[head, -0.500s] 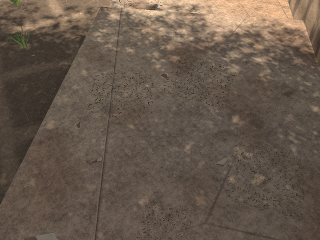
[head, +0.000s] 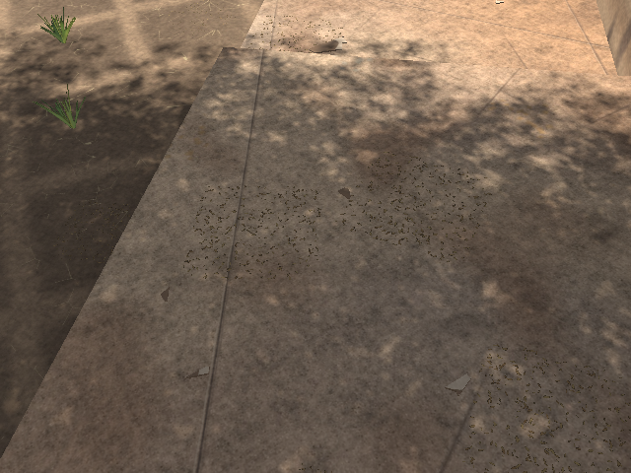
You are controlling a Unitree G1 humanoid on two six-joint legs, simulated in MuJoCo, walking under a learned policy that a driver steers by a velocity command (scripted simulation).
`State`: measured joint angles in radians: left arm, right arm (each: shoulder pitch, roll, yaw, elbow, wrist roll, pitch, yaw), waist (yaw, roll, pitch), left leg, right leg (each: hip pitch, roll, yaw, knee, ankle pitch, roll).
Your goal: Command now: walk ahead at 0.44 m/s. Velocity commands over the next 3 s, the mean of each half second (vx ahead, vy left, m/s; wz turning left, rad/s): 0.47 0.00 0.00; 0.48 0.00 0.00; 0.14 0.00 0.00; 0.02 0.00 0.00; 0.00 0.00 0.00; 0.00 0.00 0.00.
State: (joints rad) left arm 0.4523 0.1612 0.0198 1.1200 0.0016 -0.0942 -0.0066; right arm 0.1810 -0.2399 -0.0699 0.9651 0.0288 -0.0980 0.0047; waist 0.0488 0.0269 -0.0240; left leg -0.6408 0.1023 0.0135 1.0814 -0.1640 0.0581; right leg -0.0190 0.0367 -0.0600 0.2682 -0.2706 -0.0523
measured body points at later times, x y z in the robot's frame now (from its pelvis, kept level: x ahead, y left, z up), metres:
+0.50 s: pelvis +0.28 +0.07 +0.00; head +0.30 +0.08 +0.45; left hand +0.40 +0.34 -0.13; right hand +0.30 -0.18 -0.14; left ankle +0.30 +0.15 -0.74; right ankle +0.34 -0.10 -0.66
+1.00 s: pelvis +0.57 +0.00 +0.00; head +0.60 -0.01 +0.44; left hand +0.66 +0.26 -0.13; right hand +0.64 -0.27 -0.15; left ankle +0.52 +0.15 -0.65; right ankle +0.62 -0.08 -0.74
